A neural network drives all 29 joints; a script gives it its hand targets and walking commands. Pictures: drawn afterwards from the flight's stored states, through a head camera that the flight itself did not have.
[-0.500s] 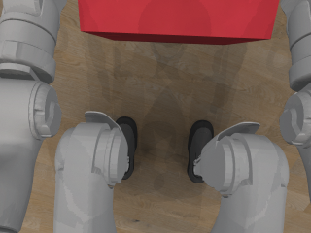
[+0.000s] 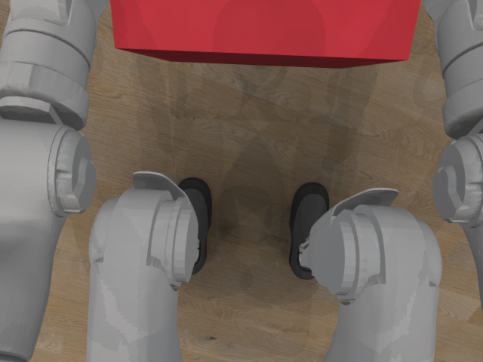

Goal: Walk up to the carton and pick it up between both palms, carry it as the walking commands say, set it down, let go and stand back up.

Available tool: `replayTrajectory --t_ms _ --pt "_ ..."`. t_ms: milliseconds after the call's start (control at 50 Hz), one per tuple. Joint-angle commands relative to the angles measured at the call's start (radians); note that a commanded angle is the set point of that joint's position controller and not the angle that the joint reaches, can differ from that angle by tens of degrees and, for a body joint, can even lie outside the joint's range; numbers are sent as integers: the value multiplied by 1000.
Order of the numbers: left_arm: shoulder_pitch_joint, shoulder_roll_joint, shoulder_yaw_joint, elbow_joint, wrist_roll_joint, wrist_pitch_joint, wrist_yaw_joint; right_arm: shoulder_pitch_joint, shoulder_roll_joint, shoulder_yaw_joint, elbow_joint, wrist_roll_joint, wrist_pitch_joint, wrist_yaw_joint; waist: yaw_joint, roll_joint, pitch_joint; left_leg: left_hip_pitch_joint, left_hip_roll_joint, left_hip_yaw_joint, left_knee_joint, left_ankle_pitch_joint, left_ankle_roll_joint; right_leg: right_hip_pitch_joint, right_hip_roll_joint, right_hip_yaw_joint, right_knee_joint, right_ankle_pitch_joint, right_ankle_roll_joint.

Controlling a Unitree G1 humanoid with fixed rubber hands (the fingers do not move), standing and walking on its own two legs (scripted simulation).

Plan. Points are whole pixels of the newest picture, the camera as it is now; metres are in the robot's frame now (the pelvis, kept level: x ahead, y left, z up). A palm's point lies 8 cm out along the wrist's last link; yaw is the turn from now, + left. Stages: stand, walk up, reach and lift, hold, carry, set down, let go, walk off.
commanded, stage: reach and lift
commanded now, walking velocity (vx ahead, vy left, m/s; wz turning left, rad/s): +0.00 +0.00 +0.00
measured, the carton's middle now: out of the picture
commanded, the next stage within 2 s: none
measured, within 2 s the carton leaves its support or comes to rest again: leaves its support in 0.54 s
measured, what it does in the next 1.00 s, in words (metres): stands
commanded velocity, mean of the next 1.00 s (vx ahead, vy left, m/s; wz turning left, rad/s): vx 0.00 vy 0.00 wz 0.00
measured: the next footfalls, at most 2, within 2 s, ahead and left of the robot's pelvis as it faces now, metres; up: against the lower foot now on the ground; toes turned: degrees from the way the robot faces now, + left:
none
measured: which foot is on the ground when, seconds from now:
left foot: down 0.00-1.00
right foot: down 0.00-1.00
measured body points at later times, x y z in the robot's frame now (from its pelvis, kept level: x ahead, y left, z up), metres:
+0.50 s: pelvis +0.00 +0.00 +0.00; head +0.39 +0.01 +0.22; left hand +0.57 +0.21 -0.18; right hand +0.59 -0.17 -0.18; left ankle +0.10 +0.12 -0.32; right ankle +0.11 -0.12 -0.32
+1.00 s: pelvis -0.01 +0.00 +0.04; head +0.37 +0.01 +0.26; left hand +0.57 +0.21 -0.11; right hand +0.60 -0.17 -0.11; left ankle +0.10 +0.12 -0.32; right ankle +0.11 -0.12 -0.32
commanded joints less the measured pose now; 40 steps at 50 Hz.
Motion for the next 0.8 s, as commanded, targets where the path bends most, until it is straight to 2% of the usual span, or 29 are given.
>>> replayTrajectory --t_ms 0,40,60,80,100,120,160,200,260,280,300,320,340,420,440,460,480,520,540,560,580,620,640,680,700,720,740,760,780 --pt "-520 -570 -117 -200 4 15 -171 -541 652 137 -254 24 10 192 47 -41 -1201 549 -45 33 -177 451 12 648 57 -31 -151 424 12" --pt "-527 -693 -149 -235 -9 31 -208 -525 749 143 -274 22 25 230 50 8 -1176 592 -47 25 -166 486 14 568 57 -22 -137 415 -3" --pt "-516 -754 -148 -247 -8 41 -225 -540 740 130 -299 18 22 242 9 -7 -1150 541 -52 25 -163 462 22 553 62 -41 -143 400 -2" --pt "-506 -747 -140 -222 -7 51 -241 -518 786 129 -281 9 36 254 48 -17 -1155 552 -56 19 -171 466 26 576 56 -32 -130 415 -6" --pt "-525 -739 -143 -251 -8 51 -240 -511 780 121 -287 -3 35 249 21 -43 -1153 522 -50 27 -172 429 20 572 56 -39 -132 390 -6" --pt "-486 -791 -138 -223 13 61 -253 -537 796 108 -293 9 42 259 33 4 -1124 535 -54 35 -183 433 23 541 61 -49 -141 377 -4" --pt "-496 -789 -126 -261 17 66 -265 -502 818 142 -300 11 53 275 38 -39 -1160 518 -53 50 -177 438 17 609 56 -40 -149 412 -7" --pt "-525 -805 -160 -309 -13 71 -276 -512 823 117 -313 3 61 278 19 -6 -1181 552 -55 48 -162 456 24 559 56 -47 -130 410 -14" --pt "-496 -805 -153 -297 13 85 -283 -507 869 142 -321 13 70 288 67 -17 -1158 558 -53 47 -162 475 23 544 58 -32 -141 409 -19" --pt "-529 -800 -162 -345 -3 81 -278 -517 854 148 -359 21 70 288 55 -11 -1187 560 -53 49 -169 484 26 582 61 -39 -137 433 -18" --pt "-494 -788 -150 -318 0 89 -292 -515 871 160 -355 14 75 281 58 -77 -1216 505 -48 62 -158 462 23 669 56 -33 -139 447 -19" --pt "-495 -844 -158 -319 -5 91 -296 -519 886 143 -377 6 71 283 39 -44 -1143 479 -62 62 -175 463 32 589 71 -49 -149 436 -20" --pt "-510 -830 -187 -409 -18 81 -293 -538 869 154 -426 23 71 282 61 -15 -1295 597 -63 55 -154 535 31 623 68 -45 -122 475 -22" --pt "-586 -789 -222 -505 -49 95 -274 -540 839 174 -454 20 87 255 26 -31 -1430 591 -60 57 -172 561 22 767 64 -50 -122 564 -26" --pt "-579 -756 -223 -537 -57 95 -269 -560 824 190 -540 33 76 249 35 -56 -1564 663 -60 52 -174 593 33 853 66 -56 -113 615 -17" --pt "-609 -747 -250 -562 -74 97 -261 -580 789 167 -535 41 81 245 40 24 -1598 748 -58 62 -173 617 17 782 63 -56 -124 574 -22" --pt "-632 -757 -229 -559 -78 95 -255 -612 797 185 -572 27 80 234 21 -26 -1686 772 -71 64 -165 632 17 832 68 -61 -142 583 -23" --pt "-639 -760 -258 -582 -93 100 -230 -649 773 164 -577 37 87 224 16 15 -1695 804 -70 47 -175 633 22 782 69 -68 -129 552 -23" --pt "-709 -743 -265 -673 -116 99 -227 -641 810 186 -626 29 94 221 24 -34 -1835 839 -72 54 -195 666 17 899 68 -63 -148 617 -25" --pt "-704 -762 -257 -597 -112 109 -225 -643 759 158 -585 2 104 212 -19 -15 -1775 804 -65 57 -193 614 12 899 62 -66 -161 583 -24" --pt "-691 -763 -246 -610 -99 106 -229 -595 811 154 -559 7 110 215 19 3 -1740 738 -70 72 -217 570 9 888 69 -44 -175 563 -33" --pt "-696 -764 -247 -599 -83 115 -226 -610 804 117 -522 -7 123 217 -2 24 -1684 750 -64 61 -228 538 12 815 65 -58 -177 514 -24" --pt "-717 -764 -236 -610 -88 115 -231 -621 822 121 -536 -10 128 227 -15 -13 -1708 754 -73 58 -222 537 24 798 69 -62 -186 501 -23" --pt "-610 -797 -169 -473 -40 141 -240 -630 816 104 -510 -37 136 236 16 -12 -1629 698 -71 74 -251 473 16 781 62 -54 -222 447 -18" --pt "-636 -807 -187 -500 -42 143 -245 -613 837 112 -506 -22 142 243 10 -6 -1655 725 -75 75 -250 500 24 794 68 -63 -209 476 -22" --pt "-628 -780 -172 -531 -23 146 -246 -592 871 129 -524 -21 147 247 43 -18 -1710 761 -77 74 -265 515 21 834 69 -61 -217 485 -16" --pt "-659 -780 -163 -487 -23 151 -253 -586 870 111 -446 -31 160 255 19 -28 -1655 701 -62 77 -252 450 24 798 66 -63 -214 434 -19" --pt "-718 -819 -203 -600 -27 149 -256 -563 891 105 -476 -46 160 257 9 10 -1708 730 -72 78 -275 482 10 815 71 -60 -233 457 -25" --pt "-694 -845 -185 -575 -21 157 -254 -618 883 104 -520 -36 161 260 4 15 -1760 775 -71 80 -267 520 19 826 69 -70 -228 493 -21"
